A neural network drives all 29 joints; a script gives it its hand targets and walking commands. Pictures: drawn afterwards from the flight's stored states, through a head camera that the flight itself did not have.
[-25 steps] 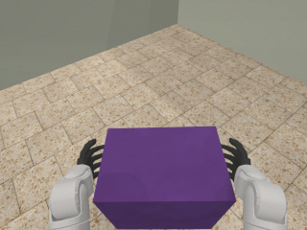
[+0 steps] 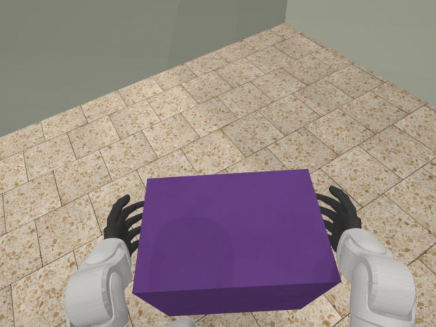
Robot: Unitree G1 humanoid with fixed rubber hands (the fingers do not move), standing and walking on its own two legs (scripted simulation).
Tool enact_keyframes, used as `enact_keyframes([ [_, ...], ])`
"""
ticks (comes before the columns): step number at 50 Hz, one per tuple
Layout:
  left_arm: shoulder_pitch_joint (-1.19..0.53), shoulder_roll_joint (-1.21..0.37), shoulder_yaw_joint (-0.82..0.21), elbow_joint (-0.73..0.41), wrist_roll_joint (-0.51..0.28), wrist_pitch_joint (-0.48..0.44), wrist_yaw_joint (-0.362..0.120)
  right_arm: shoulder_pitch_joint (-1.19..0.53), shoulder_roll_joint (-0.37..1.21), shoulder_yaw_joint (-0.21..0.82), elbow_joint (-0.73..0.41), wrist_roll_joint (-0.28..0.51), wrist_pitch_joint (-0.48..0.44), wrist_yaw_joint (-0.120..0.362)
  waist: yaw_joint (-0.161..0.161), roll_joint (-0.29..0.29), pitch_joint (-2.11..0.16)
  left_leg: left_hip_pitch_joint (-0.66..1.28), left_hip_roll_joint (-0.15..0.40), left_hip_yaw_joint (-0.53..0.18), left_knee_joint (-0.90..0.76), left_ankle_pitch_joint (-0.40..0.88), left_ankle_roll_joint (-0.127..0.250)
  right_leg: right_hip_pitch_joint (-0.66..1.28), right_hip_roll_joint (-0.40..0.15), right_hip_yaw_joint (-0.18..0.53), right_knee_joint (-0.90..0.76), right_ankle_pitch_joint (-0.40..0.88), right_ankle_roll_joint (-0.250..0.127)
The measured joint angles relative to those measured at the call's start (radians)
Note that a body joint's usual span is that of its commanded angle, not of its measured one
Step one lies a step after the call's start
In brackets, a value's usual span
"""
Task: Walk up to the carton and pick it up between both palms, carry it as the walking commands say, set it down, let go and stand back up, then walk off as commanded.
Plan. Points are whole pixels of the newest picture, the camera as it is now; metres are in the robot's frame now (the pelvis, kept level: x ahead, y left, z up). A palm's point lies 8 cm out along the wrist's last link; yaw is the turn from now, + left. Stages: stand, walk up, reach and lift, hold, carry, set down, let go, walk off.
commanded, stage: carry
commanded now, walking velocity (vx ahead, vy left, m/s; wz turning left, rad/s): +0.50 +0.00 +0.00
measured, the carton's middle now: (231, 250) +0.26 +0.01 -0.02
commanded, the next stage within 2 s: none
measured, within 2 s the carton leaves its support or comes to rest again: neither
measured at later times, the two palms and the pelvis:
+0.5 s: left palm (164, 99) +0.61 +0.16 +0.06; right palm (316, 100) +0.57 -0.20 +0.06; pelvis +0.34 +0.01 -0.02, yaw -4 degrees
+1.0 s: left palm (169, 53) +0.79 +0.16 +0.07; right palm (298, 46) +0.79 -0.19 +0.06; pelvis +0.54 -0.01 -0.01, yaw -1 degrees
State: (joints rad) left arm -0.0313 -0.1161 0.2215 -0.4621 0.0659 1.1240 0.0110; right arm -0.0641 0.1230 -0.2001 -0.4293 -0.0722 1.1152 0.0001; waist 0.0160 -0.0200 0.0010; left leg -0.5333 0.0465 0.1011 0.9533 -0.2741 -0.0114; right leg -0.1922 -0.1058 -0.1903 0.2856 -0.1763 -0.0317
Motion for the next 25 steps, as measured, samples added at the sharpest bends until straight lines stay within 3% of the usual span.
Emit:
enact_keyframes([
  [5, 0.016, -0.010, 0.001, -0.039, -0.014, -0.007, -0.007, 0.040, 0.003, 0.012, -0.062, -0.004, -0.009, 0.004, 0.000, 0.012, -0.022, -0.011, 0.006, 0.041, -0.300, 0.140, -0.010, 0.142, 0.003, -0.005, -0.070, -0.065, 0.032],
  [9, 0.022, -0.010, -0.009, -0.030, -0.004, 0.009, -0.011, 0.054, 0.003, 0.011, -0.069, -0.012, 0.012, 0.004, -0.012, 0.003, -0.066, 0.082, -0.012, 0.092, -0.510, 0.182, 0.000, 0.230, -0.003, -0.001, -0.014, -0.190, 0.070],
  [12, -0.001, 0.023, -0.012, 0.007, 0.013, 0.019, -0.016, 0.015, 0.003, 0.021, -0.006, -0.026, 0.013, 0.001, -0.030, -0.033, -0.090, 0.127, -0.034, 0.125, -0.486, 0.180, 0.052, 0.170, -0.056, 0.029, 0.272, -0.313, 0.078],
  [14, -0.025, 0.059, -0.020, 0.063, 0.012, 0.034, -0.020, -0.008, 0.003, 0.029, 0.057, -0.035, 0.016, -0.010, -0.048, -0.025, -0.087, 0.144, -0.026, 0.121, -0.450, 0.100, 0.057, 0.035, -0.023, 0.099, 0.564, -0.345, 0.070],
  [16, -0.035, 0.074, -0.029, 0.095, 0.009, 0.041, -0.022, 0.000, 0.003, 0.033, 0.065, -0.037, 0.024, -0.027, -0.052, 0.001, -0.079, 0.191, -0.009, 0.107, -0.499, 0.080, 0.042, -0.097, 0.017, 0.112, 0.730, -0.335, 0.056],
  [18, -0.038, 0.063, -0.032, 0.097, 0.004, 0.039, -0.020, 0.015, 0.003, 0.021, 0.038, -0.029, 0.031, -0.030, -0.050, 0.022, -0.064, 0.249, 0.004, 0.098, -0.563, 0.081, 0.029, -0.181, 0.030, 0.098, 0.690, -0.298, 0.051],
  [22, -0.036, 0.038, -0.033, 0.035, 0.004, 0.014, -0.020, 0.022, 0.003, 0.004, -0.029, -0.008, 0.011, -0.023, -0.048, 0.029, -0.027, 0.360, 0.023, 0.094, -0.630, 0.044, 0.005, -0.264, 0.042, 0.075, 0.396, -0.183, 0.055],
  [25, -0.026, 0.027, -0.033, -0.009, 0.007, 0.006, -0.022, 0.022, 0.003, 0.003, -0.064, -0.004, 0.005, -0.014, -0.047, 0.020, -0.017, 0.431, 0.032, 0.090, -0.602, -0.031, -0.025, -0.259, 0.053, 0.030, 0.189, 0.014, 0.047],
])
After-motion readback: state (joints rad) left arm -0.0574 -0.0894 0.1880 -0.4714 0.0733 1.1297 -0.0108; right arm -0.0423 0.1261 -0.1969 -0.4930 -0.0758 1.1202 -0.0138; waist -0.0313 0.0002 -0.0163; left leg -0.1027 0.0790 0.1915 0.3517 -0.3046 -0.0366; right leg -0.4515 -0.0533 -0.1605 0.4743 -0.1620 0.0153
